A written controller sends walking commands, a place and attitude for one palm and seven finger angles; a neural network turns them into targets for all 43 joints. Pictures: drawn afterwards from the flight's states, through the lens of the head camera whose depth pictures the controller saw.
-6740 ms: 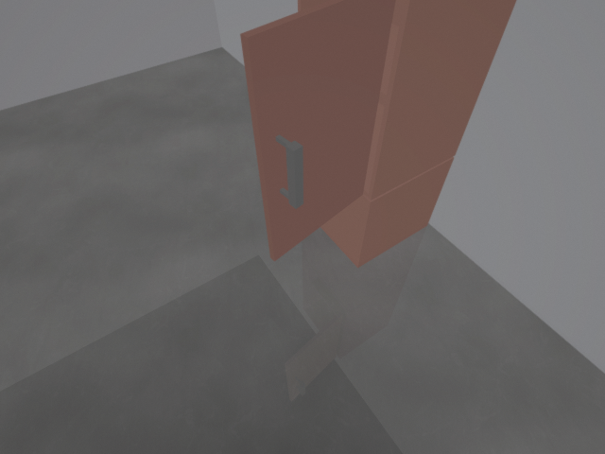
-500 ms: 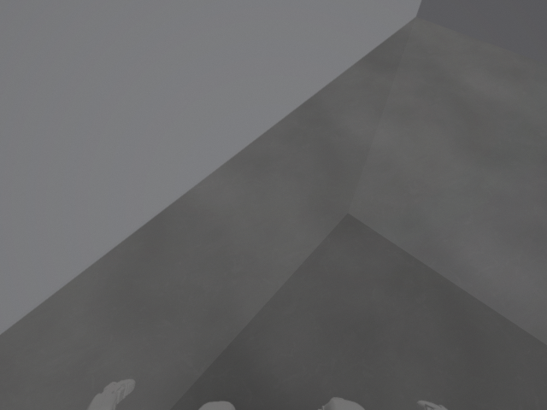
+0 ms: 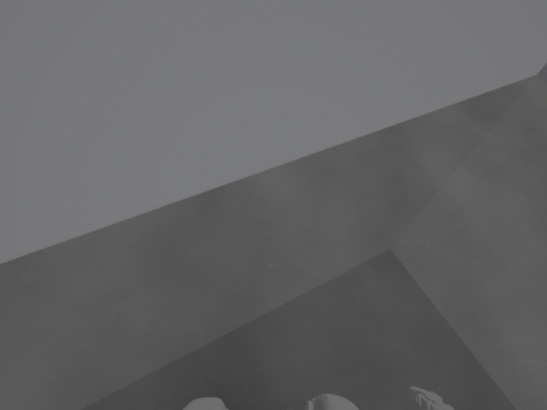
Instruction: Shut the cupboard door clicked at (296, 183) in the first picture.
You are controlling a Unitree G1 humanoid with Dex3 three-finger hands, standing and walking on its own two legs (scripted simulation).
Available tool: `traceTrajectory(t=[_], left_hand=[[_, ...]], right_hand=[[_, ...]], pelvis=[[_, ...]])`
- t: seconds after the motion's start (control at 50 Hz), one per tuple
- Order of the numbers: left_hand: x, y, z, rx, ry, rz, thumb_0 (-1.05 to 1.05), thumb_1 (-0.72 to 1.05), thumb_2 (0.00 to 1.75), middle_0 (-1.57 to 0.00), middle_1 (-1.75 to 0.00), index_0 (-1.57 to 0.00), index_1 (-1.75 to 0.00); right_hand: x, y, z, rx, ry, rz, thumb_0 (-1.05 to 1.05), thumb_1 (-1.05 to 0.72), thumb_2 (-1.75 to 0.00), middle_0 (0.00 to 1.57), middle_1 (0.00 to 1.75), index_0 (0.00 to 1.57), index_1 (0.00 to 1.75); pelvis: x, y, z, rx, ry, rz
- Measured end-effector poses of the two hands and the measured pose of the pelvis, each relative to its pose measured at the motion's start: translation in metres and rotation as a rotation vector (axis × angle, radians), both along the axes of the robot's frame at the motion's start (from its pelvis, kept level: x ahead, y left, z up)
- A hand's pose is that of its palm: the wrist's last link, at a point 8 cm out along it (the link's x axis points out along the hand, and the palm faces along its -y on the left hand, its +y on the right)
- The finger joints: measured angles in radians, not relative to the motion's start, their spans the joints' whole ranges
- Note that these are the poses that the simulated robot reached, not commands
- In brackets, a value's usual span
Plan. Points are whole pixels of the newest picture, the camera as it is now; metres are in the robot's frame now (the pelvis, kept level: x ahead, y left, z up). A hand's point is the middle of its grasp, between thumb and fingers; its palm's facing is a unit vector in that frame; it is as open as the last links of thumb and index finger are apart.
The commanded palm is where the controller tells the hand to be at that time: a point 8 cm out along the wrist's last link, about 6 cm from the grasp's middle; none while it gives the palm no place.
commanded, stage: walk to a spot facing it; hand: left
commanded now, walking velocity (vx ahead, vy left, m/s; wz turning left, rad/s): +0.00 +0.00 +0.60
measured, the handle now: out of the picture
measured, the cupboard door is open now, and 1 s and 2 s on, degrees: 100 100 100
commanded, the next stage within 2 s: none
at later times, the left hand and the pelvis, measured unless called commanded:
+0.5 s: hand out of the picture +0.05 +0.16 -0.15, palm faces +0.28 -0.93 -0.25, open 7.4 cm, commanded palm none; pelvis +0.02 -0.05 +0.01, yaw +18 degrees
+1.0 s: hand out of the picture +0.00 +0.16 -0.15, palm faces +0.57 -0.76 -0.31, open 7.4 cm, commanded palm none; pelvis +0.04 -0.08 +0.00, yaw +36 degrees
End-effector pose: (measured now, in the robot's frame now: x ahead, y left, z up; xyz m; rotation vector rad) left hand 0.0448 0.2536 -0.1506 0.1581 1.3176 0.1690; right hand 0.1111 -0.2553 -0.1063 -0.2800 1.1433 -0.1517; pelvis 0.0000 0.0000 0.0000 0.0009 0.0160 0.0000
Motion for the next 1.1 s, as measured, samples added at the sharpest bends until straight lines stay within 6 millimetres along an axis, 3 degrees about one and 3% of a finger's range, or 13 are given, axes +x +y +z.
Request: traceTrajectory(t=[0.16,0.3,0.38,0.46,0.54,0.62,0.68,0.78,0.88,0.98,1.1], left_hand=[[0.024,0.005,0.027,0.044,-0.111,0.05,0.01,0.91,0.9,-0.2,-0.3,-0.2,-0.3],[0.036,-0.016,0.038,0.111,-0.209,0.082,0.0,0.91,0.9,-0.2,-0.3,-0.2,-0.3],[0.017,-0.034,0.043,0.11,-0.182,0.124,0.0,0.91,0.9,-0.2,-0.3,-0.2,-0.3],[-0.006,-0.048,0.04,0.078,-0.143,0.189,0.0,0.9,0.9,-0.2,-0.3,-0.2,-0.3],[-0.034,-0.052,0.027,0.04,-0.115,0.267,0.0,0.9,0.9,-0.2,-0.3,-0.2,-0.3],[-0.067,-0.043,0.003,0.013,-0.073,0.357,0.0,0.9,0.9,-0.2,-0.3,-0.2,-0.3],[-0.084,-0.036,0.0,0.023,-0.027,0.405,0.01,0.9,0.9,-0.2,-0.3,-0.2,-0.3],[-0.089,-0.029,0.016,0.053,-0.049,0.46,0.01,0.91,0.9,-0.2,-0.3,-0.2,-0.3],[-0.081,-0.032,0.032,0.099,-0.099,0.499,0.01,0.91,0.9,-0.2,-0.29,-0.2,-0.3],[-0.078,-0.052,0.038,0.157,-0.141,0.541,0.0,0.91,0.9,-0.2,-0.3,-0.2,-0.3],[-0.093,-0.089,0.043,0.122,-0.098,0.629,0.0,0.9,0.9,-0.2,-0.3,-0.2,-0.3]], right_hand=[[-0.006,-0.002,0.0,0.015,0.071,0.048,0.0,-0.9,-0.9,0.2,0.3,0.2,0.3],[-0.003,-0.031,-0.026,0.057,0.122,0.074,0.0,-0.9,-0.9,0.21,0.3,0.2,0.3],[0.013,-0.041,-0.028,0.055,0.137,0.111,0.0,-0.91,-0.9,0.2,0.3,0.2,0.3],[0.035,-0.038,-0.018,0.05,0.135,0.168,0.0,-0.91,-0.9,0.2,0.3,0.2,0.3],[0.065,-0.02,-0.011,0.033,0.108,0.264,0.0,-0.91,-0.9,0.2,0.3,0.2,0.3],[0.097,0.005,-0.012,0.005,0.035,0.361,0.0,-0.91,-0.9,0.2,0.3,0.2,0.3],[0.107,0.019,-0.006,-0.004,0.004,0.409,0.0,-0.91,-0.9,0.2,0.3,0.2,0.3],[0.111,0.026,-0.001,-0.008,0.025,0.463,0.0,-0.91,-0.9,0.2,0.3,0.2,0.3],[0.117,0.024,-0.009,0.015,0.07,0.507,0.0,-0.9,-0.9,0.2,0.3,0.2,0.3],[0.136,0.014,-0.029,0.048,0.1,0.536,0.0,-0.9,-0.9,0.21,0.3,0.2,0.3],[0.162,0.021,-0.022,0.045,0.126,0.605,0.0,-0.91,-0.9,0.2,0.3,0.2,0.3]], pelvis=[[0.002,-0.012,0.012,-0.026,0.011,0.085],[0.008,-0.045,0.0,0.008,0.024,0.167],[0.009,-0.05,0.005,0.007,0.002,0.232],[0.014,-0.053,0.011,0.028,-0.003,0.289],[0.017,-0.05,0.009,0.033,-0.006,0.348],[0.016,-0.038,-0.006,0.017,-0.004,0.407],[0.015,-0.039,-0.005,0.013,-0.004,0.429],[0.016,-0.044,0.005,-0.009,-0.001,0.484],[0.024,-0.056,0.008,-0.018,0.004,0.545],[0.038,-0.076,-0.001,0.001,0.01,0.608],[0.049,-0.079,0.01,0.021,0.003,0.704]])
